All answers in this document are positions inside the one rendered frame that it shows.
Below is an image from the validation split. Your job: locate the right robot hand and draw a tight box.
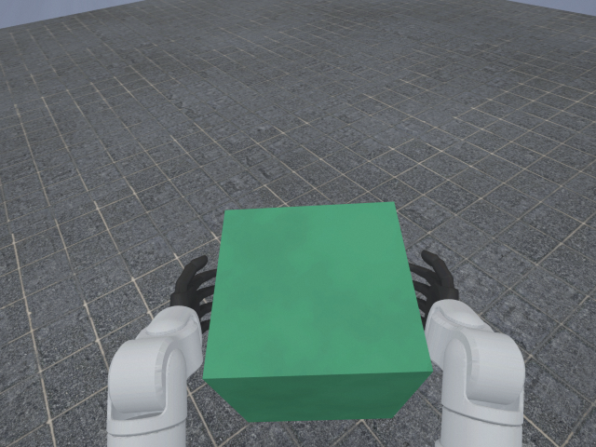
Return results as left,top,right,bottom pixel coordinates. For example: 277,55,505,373
408,251,459,329

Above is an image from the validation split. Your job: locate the left robot hand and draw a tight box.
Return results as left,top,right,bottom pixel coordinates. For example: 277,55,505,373
169,255,217,334

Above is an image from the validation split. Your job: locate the robot left forearm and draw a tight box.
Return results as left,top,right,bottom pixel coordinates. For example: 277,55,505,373
106,305,203,447

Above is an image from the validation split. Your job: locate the carton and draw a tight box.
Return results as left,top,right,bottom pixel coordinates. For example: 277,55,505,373
202,201,433,422

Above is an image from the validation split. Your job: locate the robot right forearm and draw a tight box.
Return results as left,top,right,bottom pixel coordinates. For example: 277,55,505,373
425,299,525,447

